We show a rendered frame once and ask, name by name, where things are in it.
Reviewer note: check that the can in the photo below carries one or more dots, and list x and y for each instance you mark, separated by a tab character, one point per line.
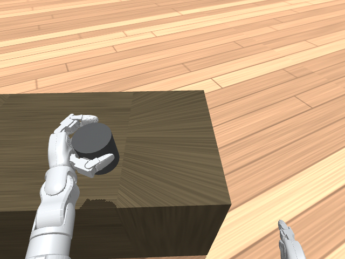
93	141

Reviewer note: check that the left robot hand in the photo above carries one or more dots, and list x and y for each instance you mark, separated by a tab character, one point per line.
62	153

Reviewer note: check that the right robot hand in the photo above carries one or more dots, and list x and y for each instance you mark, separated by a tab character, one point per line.
289	247

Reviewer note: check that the left robot arm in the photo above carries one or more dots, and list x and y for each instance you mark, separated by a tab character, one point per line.
52	230

